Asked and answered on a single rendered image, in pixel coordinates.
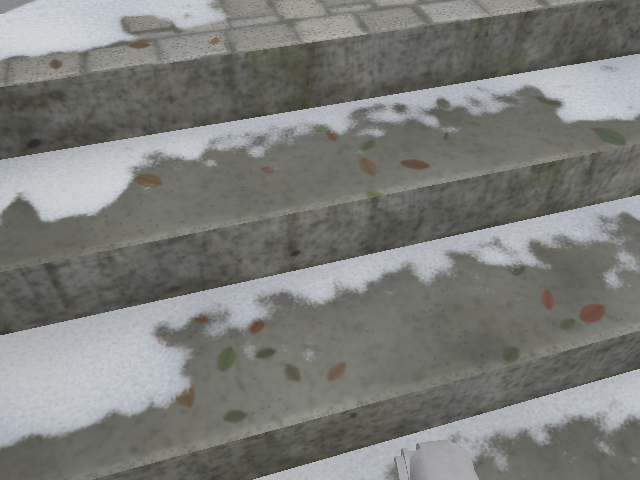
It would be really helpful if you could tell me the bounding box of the robot right shin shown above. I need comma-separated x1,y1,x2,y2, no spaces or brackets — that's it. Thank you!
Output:
458,446,474,468

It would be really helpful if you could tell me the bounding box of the robot right thigh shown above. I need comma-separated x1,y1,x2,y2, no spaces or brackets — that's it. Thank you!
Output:
394,440,479,480

